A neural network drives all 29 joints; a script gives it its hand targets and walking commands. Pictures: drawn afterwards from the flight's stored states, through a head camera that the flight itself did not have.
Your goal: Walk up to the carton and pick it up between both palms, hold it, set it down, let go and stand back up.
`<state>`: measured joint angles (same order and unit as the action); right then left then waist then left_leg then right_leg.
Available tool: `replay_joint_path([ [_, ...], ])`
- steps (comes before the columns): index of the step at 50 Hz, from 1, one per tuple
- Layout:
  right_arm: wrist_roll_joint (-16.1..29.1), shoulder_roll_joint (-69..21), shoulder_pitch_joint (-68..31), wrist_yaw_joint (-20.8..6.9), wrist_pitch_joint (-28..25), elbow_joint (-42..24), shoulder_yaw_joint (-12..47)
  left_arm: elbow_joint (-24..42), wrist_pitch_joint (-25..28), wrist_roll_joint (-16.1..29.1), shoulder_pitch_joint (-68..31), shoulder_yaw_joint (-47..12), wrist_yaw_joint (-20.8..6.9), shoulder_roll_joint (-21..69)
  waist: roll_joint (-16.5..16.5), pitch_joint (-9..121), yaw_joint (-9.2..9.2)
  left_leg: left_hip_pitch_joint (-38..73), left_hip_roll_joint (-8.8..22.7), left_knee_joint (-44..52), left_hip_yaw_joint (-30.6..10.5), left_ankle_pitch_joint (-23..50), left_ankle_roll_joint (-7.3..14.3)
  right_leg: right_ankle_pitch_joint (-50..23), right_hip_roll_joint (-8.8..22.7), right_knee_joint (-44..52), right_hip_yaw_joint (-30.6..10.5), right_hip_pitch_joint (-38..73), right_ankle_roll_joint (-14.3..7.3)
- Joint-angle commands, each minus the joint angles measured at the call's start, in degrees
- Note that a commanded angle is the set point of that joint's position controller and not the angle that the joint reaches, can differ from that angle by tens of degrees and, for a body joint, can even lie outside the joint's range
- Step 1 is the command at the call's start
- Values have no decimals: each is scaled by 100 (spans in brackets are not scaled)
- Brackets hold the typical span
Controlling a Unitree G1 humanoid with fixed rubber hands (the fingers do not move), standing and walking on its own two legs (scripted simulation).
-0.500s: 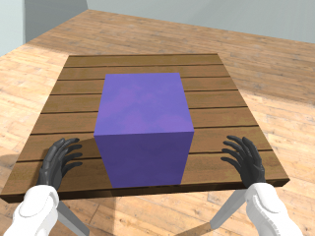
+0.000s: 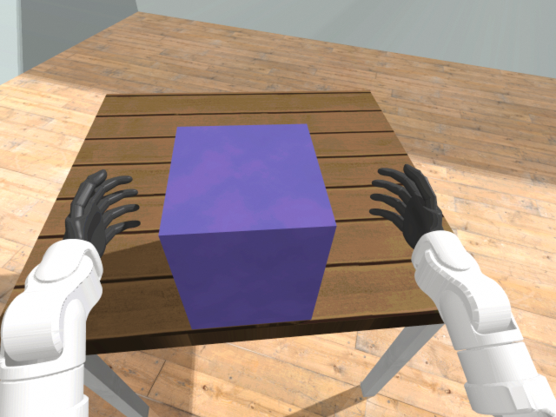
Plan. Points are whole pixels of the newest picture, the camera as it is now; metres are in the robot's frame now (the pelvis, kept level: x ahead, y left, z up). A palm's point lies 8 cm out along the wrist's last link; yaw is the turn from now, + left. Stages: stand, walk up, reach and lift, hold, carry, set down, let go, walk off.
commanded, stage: reach and lift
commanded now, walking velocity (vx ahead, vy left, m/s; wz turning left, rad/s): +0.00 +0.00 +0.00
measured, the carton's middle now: (248, 228) +0.40 +0.05 +0.05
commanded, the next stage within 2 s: none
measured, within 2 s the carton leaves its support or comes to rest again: neither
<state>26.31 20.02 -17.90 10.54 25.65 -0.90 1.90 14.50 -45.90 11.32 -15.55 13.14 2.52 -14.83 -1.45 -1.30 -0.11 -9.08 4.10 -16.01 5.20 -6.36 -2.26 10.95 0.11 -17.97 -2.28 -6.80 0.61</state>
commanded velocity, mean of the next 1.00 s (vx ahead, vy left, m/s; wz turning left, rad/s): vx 0.00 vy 0.00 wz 0.00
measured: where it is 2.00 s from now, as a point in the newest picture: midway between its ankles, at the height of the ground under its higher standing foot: outside the picture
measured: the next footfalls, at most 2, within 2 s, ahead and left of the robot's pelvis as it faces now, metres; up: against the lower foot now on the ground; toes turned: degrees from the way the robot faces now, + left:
none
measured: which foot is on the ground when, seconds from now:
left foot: down 0.00-1.00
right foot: down 0.00-1.00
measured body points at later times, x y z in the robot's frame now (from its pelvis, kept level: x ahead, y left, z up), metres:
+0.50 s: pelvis +0.00 +0.00 +0.00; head +0.01 +0.01 +0.45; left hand +0.39 +0.24 +0.20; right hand +0.42 -0.17 +0.19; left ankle +0.02 +0.14 -0.75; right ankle -0.01 -0.13 -0.75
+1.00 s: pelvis +0.00 +0.00 +0.00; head +0.02 +0.02 +0.45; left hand +0.43 +0.25 +0.18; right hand +0.46 -0.16 +0.18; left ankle +0.02 +0.14 -0.75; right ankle -0.01 -0.13 -0.75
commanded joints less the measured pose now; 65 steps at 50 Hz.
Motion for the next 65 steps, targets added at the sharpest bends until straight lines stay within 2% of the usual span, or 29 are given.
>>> replay_joint_path([
  [1,127,961,-2154,-59,-218,-575,-418,640,102,-26,-2048,207,44,-769,227,2125,76,1553,-467,-262,-51,1315,26,-1331,-332,254,156,-337,93],
  [3,127,1054,-2452,-79,-213,-481,-460,745,71,-66,-2315,175,84,-844,257,2380,84,1584,-453,-294,-47,1349,12,-1350,-363,203,206,-310,94],
  [7,168,1147,-3025,-142,-162,-15,-396,190,18,-47,-2959,195,121,-972,282,2555,37,1467,-469,-299,-37,1268,48,-1337,-352,187,175,-351,127],
  [9,203,1213,-3247,-148,-189,-109,-409,346,25,-21,-3115,147,154,-1031,261,2959,38,1568,-459,-369,-41,1490,24,-1599,-398,123,207,-241,122],
  [13,298,1184,-3749,-226,-113,570,-232,-316,51,-92,-3584,206,140,-1109,312,2819,-128,1377,-459,-349,-51,1387,47,-1519,-380,135,199,-339,130],
  [15,254,1244,-4092,-255,-102,899,-272,-777,94,-92,-3908,139,153,-1218,258,2768,-99,1321,-444,-292,-50,1070,82,-1256,-365,187,207,-471,121],
  [18,253,1223,-4351,-240,-132,989,-248,-709,185,9,-4232,26,169,-1288,258,3213,-51,1378,-453,-381,-59,1292,72,-1571,-387,138,217,-334,160],
  [23,135,1372,-5128,-237,-98,1625,-335,-1520,281,151,-5039,-103,150,-1561,244,3380,39,1268,-430,-423,-119,1213,65,-1639,-366,110,255,-411,185],
  [26,149,1287,-5441,-223,-82,2000,-271,-2057,372,108,-5284,-134,141,-1683,237,3442,7,1209,-428,-467,-128,1253,75,-1839,-333,86,250,-358,218],
  [29,191,1325,-5786,-225,-142,2203,-211,-2113,509,218,-5653,-257,133,-1703,283,3722,38,1308,-422,-546,-147,1541,39,-2123,-365,34,288,-307,224],
  [31,198,1366,-5958,-270,-126,2700,-198,-2565,550,147,-5878,-226,133,-1772,372,3652,-2,1324,-389,-527,-181,1477,20,-1983,-372,77,329,-400,197],
  [34,219,1332,-6360,-285,-174,2983,-124,-3000,687,251,-6244,-350,122,-1848,336,3734,-2,1217,-422,-561,-190,1465,40,-2077,-316,66,309,-332,240],
  [36,234,1302,-6457,-315,-223,3319,-109,-3330,809,215,-6378,-423,127,-1871,405,3788,-13,1277,-416,-608,-178,1533,7,-2056,-337,69,342,-399,219],
  [38,262,1285,-6437,-336,-316,3412,-82,-3330,933,238,-6330,-491,130,-1781,430,3943,-21,1471,-401,-672,-212,1791,-25,-2220,-366,58,373,-405,207],
  [40,205,1246,-6411,-350,-361,3764,-38,-3675,1048,228,-6312,-531,92,-1752,417,3823,11,1475,-398,-702,-219,1825,-31,-2230,-356,89,393,-501,225],
  [42,187,1056,-6179,-360,-447,4049,109,-4122,1225,161,-6037,-542,14,-1659,346,3533,-49,1406,-434,-740,-217,1837,-9,-2229,-309,131,350,-419,253],
  [44,145,1001,-6022,-363,-589,4032,89,-3962,1410,112,-5909,-569,-27,-1564,378,3571,23,1531,-424,-724,-239,1973,-41,-2307,-330,134,386,-370,260],
  [45,87,965,-5922,-367,-673,4048,107,-4218,1501,82,-5741,-527,-60,-1507,294,3379,-43,1484,-428,-703,-252,1956,-18,-2252,-326,165,372,-376,274],
  [46,30,916,-5886,-359,-767,4096,83,-4079,1612,43,-5805,-537,-64,-1475,387,3410,34,1524,-436,-747,-264,1993,-58,-2217,-337,162,375,-398,279],
  [47,39,850,-5897,-353,-850,3959,130,-4016,1678,39,-5725,-533,-71,-1422,372,3437,-26,1551,-421,-770,-275,2113,-59,-2258,-358,171,397,-396,269],
  [48,-56,816,-5817,-357,-923,4062,58,-3957,1811,9,-5730,-534,-72,-1386,409,3423,26,1551,-432,-743,-295,2022,-65,-2086,-343,201,412,-482,295],
  [51,-196,740,-5725,-348,-1217,3450,-100,-3530,2088,-84,-5632,-469,-3,-1374,418,3874,-59,1694,-427,-832,-300,2281,-64,-2173,-389,164,409,-451,282],
  [52,-295,730,-5652,-335,-1285,3544,-122,-3772,2154,-137,-5573,-418,-10,-1354,390,3745,-99,1583,-438,-848,-277,2211,-54,-2122,-379,145,412,-484,297],
  [53,-357,702,-5637,-321,-1361,3396,-219,-3495,2250,-152,-5636,-446,5,-1316,446,3900,-18,1673,-420,-856,-294,2264,-69,-2154,-391,140,430,-499,297],
  [55,-488,617,-5615,-296,-1504,3149,-262,-3408,2415,-124,-5589,-463,28,-1237,389,3960,-55,1593,-428,-854,-293,2208,-57,-2013,-395,152,421,-534,294],
  [57,-588,524,-5516,-304,-1598,3353,-294,-3837,2575,-145,-5581,-534,37,-1136,465,3962,-55,1513,-402,-885,-321,1999,-52,-1686,-380,152,442,-724,258],
  [59,-687,478,-5558,-291,-1789,3140,-333,-3669,2817,-116,-5637,-614,89,-1055,401,4347,-124,1488,-393,-907,-314,2020,-26,-1684,-389,128,462,-775,263],
  [61,-794,413,-5341,-253,-1939,3137,-379,-3648,2996,-137,-5411,-660,108,-899,462,4547,-79,1569,-370,-978,-314,2261,-82,-1950,-401,96,484,-778,243],
  [65,-924,258,-5352,-195,-2098,3588,-374,-4369,3327,-145,-5445,-703,45,-799,284,4303,-50,1301,-377,-916,-314,1872,-21,-1585,-343,116,501,-877,258],
])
